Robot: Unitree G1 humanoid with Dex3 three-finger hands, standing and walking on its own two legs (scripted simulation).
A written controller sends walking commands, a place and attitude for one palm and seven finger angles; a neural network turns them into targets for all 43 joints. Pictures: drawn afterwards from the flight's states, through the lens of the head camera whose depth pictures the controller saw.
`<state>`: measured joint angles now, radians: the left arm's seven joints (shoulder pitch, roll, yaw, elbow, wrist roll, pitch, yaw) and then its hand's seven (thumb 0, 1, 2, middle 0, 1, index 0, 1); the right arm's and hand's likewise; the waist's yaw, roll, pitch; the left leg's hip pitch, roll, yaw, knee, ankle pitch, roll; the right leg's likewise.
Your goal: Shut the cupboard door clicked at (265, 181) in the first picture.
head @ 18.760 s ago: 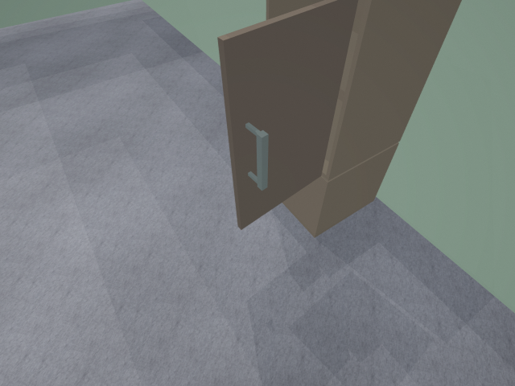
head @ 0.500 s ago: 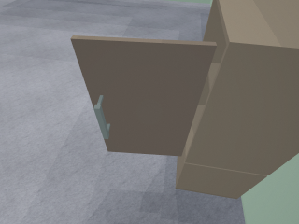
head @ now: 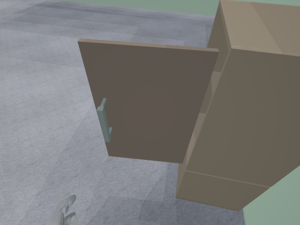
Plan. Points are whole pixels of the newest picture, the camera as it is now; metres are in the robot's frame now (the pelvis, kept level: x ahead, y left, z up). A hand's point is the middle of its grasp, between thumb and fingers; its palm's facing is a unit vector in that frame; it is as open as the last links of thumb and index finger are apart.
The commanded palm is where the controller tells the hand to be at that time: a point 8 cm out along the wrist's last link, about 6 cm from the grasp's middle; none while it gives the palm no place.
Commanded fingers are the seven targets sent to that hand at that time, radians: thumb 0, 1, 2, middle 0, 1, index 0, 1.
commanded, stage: raise the hand and make a fist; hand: left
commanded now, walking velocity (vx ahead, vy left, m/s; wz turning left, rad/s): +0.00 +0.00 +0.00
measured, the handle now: (106, 121) +0.46 +0.18 -0.03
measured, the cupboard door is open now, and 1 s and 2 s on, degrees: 96 96 96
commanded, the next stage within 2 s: bring the fist close to the handle in 1.80 s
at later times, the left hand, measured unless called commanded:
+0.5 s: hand (86, 220) +0.15 +0.17 -0.03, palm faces -0.01 -1.00 -0.08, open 5.2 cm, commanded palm +0.13 +0.23 -0.05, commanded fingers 0.00 0.90 0.90 -0.77 -0.92 -0.77 -0.92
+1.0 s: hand (87, 210) +0.17 +0.17 -0.05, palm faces -0.13 -0.99 -0.02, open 3.3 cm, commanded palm +0.15 +0.24 -0.03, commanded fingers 0.00 0.90 0.90 -1.23 -1.42 -1.23 -1.42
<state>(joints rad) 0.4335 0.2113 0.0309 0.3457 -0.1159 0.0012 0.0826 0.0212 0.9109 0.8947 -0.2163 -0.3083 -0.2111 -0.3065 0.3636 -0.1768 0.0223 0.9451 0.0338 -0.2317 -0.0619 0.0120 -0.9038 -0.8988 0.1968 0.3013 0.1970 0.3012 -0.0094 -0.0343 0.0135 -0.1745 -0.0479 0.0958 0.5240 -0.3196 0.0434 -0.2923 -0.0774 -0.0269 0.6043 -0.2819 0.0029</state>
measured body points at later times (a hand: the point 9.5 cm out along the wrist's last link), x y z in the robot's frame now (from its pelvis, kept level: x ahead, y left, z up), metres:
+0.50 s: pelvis -0.03 -0.04 -0.11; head +0.04 -0.02 +0.33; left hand +0.14 +0.22 -0.03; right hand +0.23 -0.25 -0.16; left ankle -0.02 +0.08 -0.73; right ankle +0.03 -0.13 -0.73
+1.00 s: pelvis -0.03 -0.01 -0.10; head +0.04 +0.01 +0.35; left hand +0.17 +0.23 -0.05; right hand +0.17 -0.25 -0.15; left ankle -0.02 +0.08 -0.73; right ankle +0.03 -0.13 -0.73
